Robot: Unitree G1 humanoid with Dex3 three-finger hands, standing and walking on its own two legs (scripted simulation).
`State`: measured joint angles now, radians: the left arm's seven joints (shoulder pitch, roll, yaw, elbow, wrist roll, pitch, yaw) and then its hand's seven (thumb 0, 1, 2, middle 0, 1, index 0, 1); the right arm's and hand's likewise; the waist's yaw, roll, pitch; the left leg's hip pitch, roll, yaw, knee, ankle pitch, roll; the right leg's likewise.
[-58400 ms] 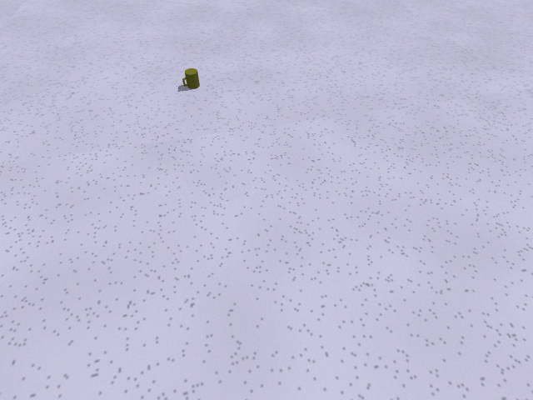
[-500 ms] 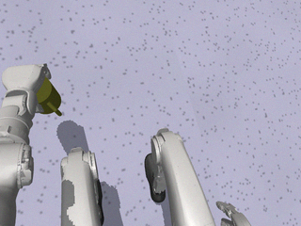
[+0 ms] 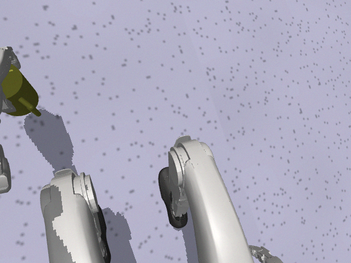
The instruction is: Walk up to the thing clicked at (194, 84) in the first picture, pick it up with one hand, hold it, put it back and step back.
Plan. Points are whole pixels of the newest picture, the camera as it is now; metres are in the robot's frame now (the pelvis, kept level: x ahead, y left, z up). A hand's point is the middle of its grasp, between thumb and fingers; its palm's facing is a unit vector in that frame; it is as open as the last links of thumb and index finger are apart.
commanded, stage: crouch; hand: left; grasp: from above
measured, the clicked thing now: (15, 95) +0.51 +0.23 -0.24
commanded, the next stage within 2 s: none
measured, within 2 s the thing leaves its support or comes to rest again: neither
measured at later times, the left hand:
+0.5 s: hand (4, 85) +0.53 +0.24 -0.21, palm faces -0.49 -0.05 -0.87, open 11.0 cm
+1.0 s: hand (9, 88) +0.53 +0.24 -0.24, palm faces -0.49 -0.05 -0.87, open 11.0 cm
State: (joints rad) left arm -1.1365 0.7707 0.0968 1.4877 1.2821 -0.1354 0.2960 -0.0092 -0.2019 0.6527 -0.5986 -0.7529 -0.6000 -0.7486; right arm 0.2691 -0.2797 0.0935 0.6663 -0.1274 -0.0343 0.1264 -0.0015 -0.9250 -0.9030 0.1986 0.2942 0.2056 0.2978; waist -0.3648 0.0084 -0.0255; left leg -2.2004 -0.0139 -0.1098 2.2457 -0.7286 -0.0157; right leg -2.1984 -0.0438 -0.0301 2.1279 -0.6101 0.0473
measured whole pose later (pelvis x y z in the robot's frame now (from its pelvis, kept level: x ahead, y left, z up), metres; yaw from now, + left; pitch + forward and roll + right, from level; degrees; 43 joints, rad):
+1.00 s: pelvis -0.01 +0.01 -0.04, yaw -3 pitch +37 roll -10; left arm -1.18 0.86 0.05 1.50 1.28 -0.12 0.29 -0.01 -0.21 0.62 -0.65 -0.69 -0.65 -0.69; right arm 0.22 -0.31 0.20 0.61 -0.13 -0.03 0.13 0.00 -0.92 -0.90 0.20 0.29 0.21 0.30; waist -0.41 -0.03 0.04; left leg -2.32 -0.03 -0.14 2.38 -0.71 0.00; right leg -2.29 -0.04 -0.05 2.22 -0.58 0.06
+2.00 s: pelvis -0.01 +0.01 -0.04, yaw -3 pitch +36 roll -10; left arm -1.20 0.90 0.04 1.46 1.26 -0.11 0.23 -0.01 -0.19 0.60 -0.65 -0.67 -0.65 -0.67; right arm 0.22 -0.32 0.22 0.57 -0.12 0.01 0.12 0.00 -0.91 -0.90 0.20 0.30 0.21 0.30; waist -0.42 -0.03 0.04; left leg -2.32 -0.03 -0.14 2.38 -0.69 0.01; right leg -2.28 -0.04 -0.05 2.21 -0.56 0.06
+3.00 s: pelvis -0.01 +0.01 -0.04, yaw -3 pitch +36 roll -11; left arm -1.20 0.92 0.04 1.45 1.26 -0.13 0.20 -0.01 -0.21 0.68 -0.62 -0.69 -0.62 -0.70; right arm 0.22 -0.32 0.22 0.56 -0.12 0.02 0.12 0.00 -0.91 -0.90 0.20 0.30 0.21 0.30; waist -0.41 -0.03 0.05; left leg -2.33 -0.03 -0.14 2.38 -0.68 0.01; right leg -2.29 -0.04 -0.05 2.22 -0.56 0.06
